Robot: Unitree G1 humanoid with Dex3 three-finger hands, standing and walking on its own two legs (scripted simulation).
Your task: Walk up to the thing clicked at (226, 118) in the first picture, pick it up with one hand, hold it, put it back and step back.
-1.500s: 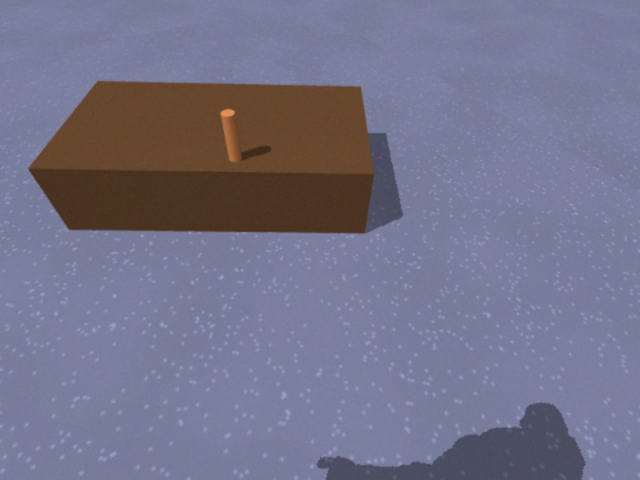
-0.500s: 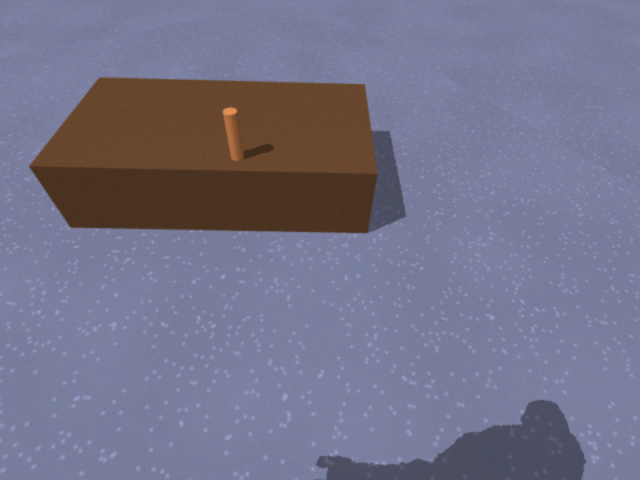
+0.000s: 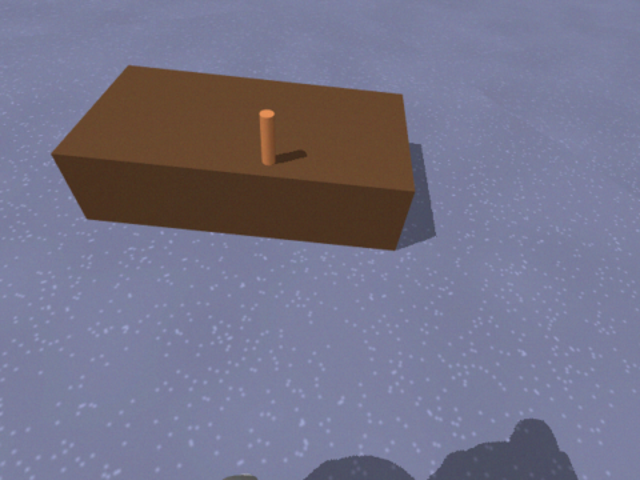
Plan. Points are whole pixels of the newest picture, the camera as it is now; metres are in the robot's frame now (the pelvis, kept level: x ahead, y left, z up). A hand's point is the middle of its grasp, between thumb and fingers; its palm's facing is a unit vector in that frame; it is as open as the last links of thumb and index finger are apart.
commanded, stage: walk up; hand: left
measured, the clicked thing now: (267, 138) +1.21 +0.22 -0.33
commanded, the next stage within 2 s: none
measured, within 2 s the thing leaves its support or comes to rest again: neither
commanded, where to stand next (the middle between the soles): +0.79 +0.03 m, yaw -3 degrees
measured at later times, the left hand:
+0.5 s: hand (161, 336) +0.34 +0.27 -0.12, palm faces -0.10 -0.91 -0.40, open 7.4 cm
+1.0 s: hand (155, 279) +0.48 +0.33 -0.16, palm faces -0.09 -0.93 -0.34, open 7.4 cm
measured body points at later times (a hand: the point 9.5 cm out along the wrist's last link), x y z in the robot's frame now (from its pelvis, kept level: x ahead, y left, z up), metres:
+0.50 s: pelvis +0.22 +0.00 +0.00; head +0.24 -0.02 +0.44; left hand +0.35 +0.32 -0.09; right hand +0.20 -0.31 -0.14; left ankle +0.09 +0.13 -0.71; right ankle +0.31 -0.12 -0.72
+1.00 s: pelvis +0.43 +0.05 +0.00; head +0.45 +0.08 +0.45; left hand +0.48 +0.38 -0.13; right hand +0.50 -0.27 -0.08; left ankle +0.50 +0.16 -0.72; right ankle +0.35 -0.10 -0.65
